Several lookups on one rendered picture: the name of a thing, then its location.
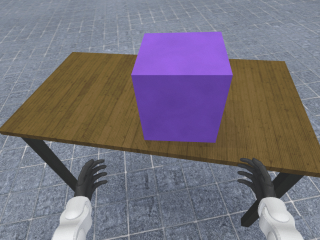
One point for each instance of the right robot hand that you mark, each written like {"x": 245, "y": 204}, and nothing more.
{"x": 261, "y": 183}

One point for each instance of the carton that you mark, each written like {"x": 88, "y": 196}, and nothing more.
{"x": 181, "y": 82}

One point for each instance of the right robot forearm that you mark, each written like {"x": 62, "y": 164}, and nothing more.
{"x": 275, "y": 221}

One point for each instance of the left robot forearm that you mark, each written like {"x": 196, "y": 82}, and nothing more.
{"x": 75, "y": 221}

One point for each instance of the left robot hand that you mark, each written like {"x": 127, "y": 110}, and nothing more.
{"x": 85, "y": 185}

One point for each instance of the table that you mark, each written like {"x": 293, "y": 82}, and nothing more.
{"x": 89, "y": 100}

